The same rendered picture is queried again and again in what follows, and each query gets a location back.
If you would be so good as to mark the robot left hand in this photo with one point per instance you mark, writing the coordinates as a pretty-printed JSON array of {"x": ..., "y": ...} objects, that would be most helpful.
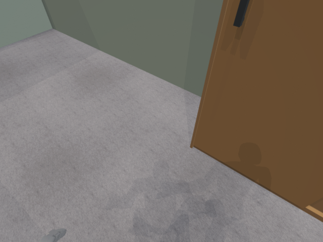
[{"x": 53, "y": 235}]

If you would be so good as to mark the handle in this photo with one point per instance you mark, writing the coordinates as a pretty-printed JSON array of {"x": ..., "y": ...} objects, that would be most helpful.
[{"x": 241, "y": 12}]

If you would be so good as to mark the wardrobe door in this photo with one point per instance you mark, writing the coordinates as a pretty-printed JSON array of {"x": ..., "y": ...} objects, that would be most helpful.
[
  {"x": 318, "y": 205},
  {"x": 263, "y": 109}
]

